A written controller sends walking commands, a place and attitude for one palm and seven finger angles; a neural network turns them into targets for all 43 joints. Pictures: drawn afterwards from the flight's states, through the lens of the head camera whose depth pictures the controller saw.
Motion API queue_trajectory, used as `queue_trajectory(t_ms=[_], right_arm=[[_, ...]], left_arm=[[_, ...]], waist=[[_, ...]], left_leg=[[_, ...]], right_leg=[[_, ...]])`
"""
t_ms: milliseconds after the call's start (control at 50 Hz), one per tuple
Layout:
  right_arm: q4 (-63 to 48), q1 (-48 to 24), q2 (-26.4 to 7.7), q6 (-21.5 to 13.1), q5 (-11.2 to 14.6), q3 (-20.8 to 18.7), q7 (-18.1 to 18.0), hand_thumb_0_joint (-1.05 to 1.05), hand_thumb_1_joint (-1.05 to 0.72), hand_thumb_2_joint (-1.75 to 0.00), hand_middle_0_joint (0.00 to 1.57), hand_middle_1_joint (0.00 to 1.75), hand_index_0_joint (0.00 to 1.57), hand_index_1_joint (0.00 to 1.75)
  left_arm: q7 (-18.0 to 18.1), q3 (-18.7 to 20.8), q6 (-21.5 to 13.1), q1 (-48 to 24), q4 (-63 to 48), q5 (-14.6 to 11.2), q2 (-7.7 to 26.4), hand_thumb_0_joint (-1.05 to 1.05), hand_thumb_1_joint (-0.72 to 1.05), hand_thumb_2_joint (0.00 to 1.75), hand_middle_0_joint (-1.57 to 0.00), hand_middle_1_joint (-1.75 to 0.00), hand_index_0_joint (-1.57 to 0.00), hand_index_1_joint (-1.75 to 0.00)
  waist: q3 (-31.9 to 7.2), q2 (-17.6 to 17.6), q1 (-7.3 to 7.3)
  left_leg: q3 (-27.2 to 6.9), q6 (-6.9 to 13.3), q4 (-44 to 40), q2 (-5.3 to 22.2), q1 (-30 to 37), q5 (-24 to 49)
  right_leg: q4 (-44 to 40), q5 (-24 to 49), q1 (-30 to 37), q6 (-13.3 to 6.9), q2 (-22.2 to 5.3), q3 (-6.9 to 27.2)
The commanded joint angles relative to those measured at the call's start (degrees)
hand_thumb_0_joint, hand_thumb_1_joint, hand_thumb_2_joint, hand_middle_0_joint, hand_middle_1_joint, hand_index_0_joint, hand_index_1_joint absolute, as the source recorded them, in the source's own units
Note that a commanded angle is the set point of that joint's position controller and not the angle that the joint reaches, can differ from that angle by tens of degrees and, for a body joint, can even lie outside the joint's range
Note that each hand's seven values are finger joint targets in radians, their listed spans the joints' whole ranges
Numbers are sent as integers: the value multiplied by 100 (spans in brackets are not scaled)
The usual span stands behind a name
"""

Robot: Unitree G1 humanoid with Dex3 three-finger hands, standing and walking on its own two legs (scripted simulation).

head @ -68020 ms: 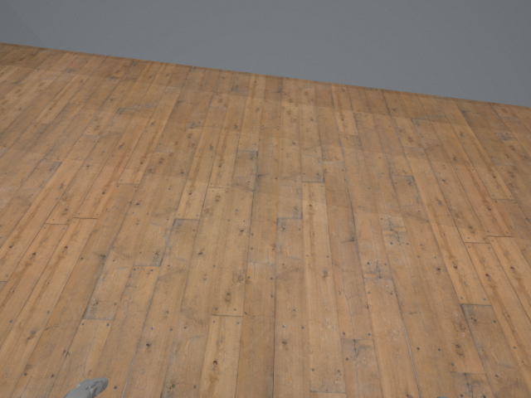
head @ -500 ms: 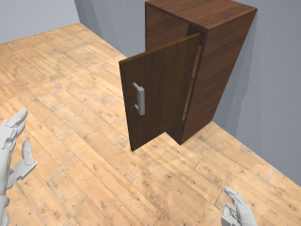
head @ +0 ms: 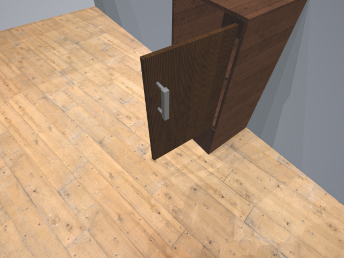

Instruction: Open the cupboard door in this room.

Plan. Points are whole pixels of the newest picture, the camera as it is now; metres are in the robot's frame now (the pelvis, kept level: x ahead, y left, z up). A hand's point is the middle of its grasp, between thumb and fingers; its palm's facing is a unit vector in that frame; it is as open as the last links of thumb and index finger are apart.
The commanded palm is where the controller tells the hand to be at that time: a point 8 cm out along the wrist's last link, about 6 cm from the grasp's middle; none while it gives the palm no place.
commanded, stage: let the arm hang, fingers relaxed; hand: left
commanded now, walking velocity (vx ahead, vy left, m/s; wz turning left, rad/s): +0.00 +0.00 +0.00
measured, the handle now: (162, 101) +0.60 +0.08 -0.05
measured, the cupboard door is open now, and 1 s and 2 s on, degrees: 87 87 87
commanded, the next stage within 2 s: look to check the result in 0.56 s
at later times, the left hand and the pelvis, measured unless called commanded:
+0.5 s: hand out of the picture +0.10 +0.21 -0.16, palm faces -0.01 -0.97 -0.26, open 7.4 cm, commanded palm none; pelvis +0.01 +0.00 +0.00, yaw +0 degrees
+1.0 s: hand out of the picture +0.09 +0.22 -0.16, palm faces +0.00 -0.95 -0.32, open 7.4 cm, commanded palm none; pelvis +0.03 -0.01 +0.01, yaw +0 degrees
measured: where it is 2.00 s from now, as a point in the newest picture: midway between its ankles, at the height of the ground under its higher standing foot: outside the picture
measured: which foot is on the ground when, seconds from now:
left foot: down 0.00-1.00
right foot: down 0.00-1.00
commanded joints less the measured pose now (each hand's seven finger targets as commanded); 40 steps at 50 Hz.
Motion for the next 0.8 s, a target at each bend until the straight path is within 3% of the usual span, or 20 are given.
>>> queue_trajectory(t_ms=[0, 180, 420, 780], right_arm=[[-249, 40, -743, -153, -7, -137, -63, 0, -90, -90, 20, 30, 20, 30], [-202, -130, -788, -181, -39, -162, -35, 0, -90, -90, 20, 30, 20, 30], [-223, -552, -987, -271, -36, -160, -20, 0, -90, -90, 20, 30, 20, 30], [-218, -880, -1317, -264, -12, -145, -40, 0, -90, -90, 20, 30, 20, 30]], left_arm=[[90, 117, -198, -283, -314, 1, 790, 0, 90, 90, -20, -30, -20, -30], [101, 163, -188, -553, -337, 24, 891, 0, 90, 90, -20, -30, -20, -30], [88, 194, -274, -952, -503, 26, 1023, 0, 90, 90, -20, -30, -20, -30], [78, 179, -312, -1109, -395, 4, 1277, 0, 90, 90, -20, -30, -20, -30]], waist=[[-332, -75, -93], [-125, -24, -61], [-457, 87, -58], [-682, 66, -91]], left_leg=[[-567, 152, -508, 585, 59, -310], [-658, 153, -705, 601, -101, -508], [-626, 88, -743, 659, 275, 390], [-568, 54, -761, 711, 752, 830]], right_leg=[[-677, -862, -16, -201, -710, 798], [-618, -921, 1, -173, -703, 774], [-606, -78, 343, -112, -759, 744], [-744, 524, 544, -119, -808, 769]])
